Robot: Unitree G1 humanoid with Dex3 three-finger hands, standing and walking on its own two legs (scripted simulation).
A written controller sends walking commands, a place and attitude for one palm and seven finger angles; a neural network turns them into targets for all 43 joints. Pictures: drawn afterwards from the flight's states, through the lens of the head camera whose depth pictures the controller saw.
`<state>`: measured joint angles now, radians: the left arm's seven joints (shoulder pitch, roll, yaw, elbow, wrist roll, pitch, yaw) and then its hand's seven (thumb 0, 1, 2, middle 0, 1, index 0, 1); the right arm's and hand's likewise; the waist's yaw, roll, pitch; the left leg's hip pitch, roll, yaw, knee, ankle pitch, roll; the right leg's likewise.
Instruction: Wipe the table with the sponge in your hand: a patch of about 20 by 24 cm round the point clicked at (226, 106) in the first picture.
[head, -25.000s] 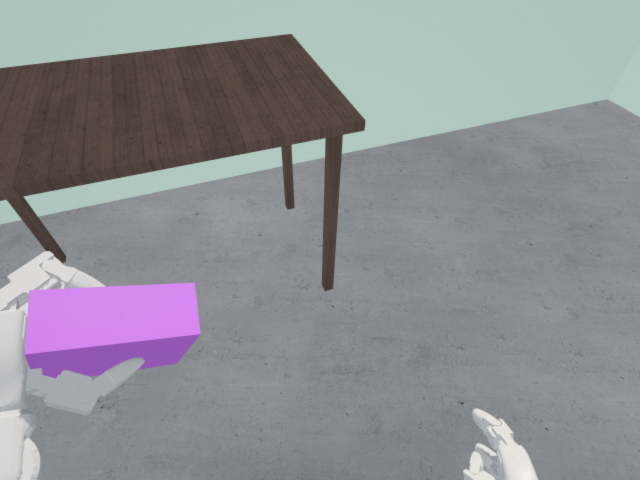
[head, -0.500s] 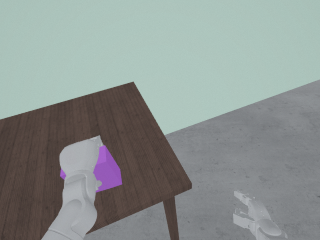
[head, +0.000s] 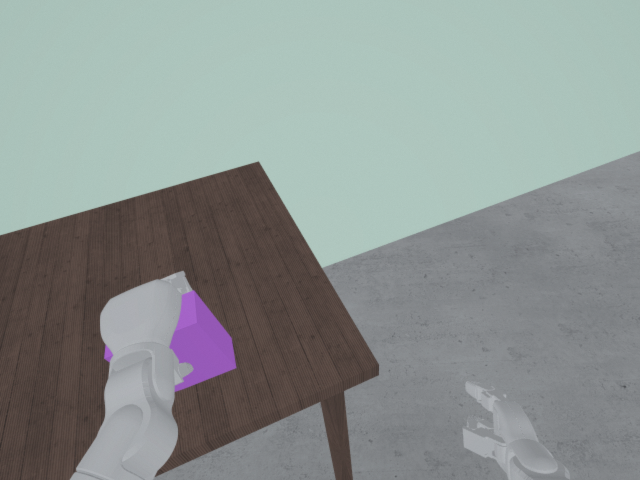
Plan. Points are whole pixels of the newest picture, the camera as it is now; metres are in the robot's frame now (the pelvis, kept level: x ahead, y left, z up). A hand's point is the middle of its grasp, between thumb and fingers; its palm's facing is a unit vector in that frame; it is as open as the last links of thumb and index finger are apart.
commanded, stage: slide back across to the middle lane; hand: left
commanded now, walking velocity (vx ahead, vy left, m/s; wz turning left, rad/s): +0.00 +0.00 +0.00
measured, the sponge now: (183, 354) +0.27 +0.23 +0.03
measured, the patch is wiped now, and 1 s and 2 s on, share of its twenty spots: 1.00 1.00 1.00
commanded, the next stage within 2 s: wipe forward along the middle lane in 0.38 s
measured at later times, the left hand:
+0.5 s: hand (121, 357) +0.23 +0.28 +0.08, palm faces +0.03 -0.12 -0.99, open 9.6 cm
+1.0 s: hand (119, 334) +0.27 +0.30 +0.07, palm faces -0.04 -0.06 -1.00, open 9.6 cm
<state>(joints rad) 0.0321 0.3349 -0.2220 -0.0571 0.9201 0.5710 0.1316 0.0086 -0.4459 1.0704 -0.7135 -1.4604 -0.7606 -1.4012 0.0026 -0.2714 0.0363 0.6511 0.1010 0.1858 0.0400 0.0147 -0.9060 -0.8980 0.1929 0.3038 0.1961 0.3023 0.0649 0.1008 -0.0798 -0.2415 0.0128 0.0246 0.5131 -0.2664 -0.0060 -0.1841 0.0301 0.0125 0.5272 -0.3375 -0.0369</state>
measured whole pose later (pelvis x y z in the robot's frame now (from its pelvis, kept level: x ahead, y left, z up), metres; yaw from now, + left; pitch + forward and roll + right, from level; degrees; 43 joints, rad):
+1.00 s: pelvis -0.01 -0.01 +0.00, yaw +2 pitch +2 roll +0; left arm -0.14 0.45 -0.08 0.24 0.93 0.35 0.04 -0.01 -0.51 1.10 -0.78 -1.40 -0.82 -1.34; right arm 0.07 -0.29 0.01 0.70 0.08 0.12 -0.04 0.01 -0.90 -0.90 0.20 0.30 0.20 0.30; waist 0.08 0.10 -0.06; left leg -0.31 0.01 -0.02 0.52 -0.24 -0.01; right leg -0.22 0.04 -0.03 0.51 -0.31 -0.05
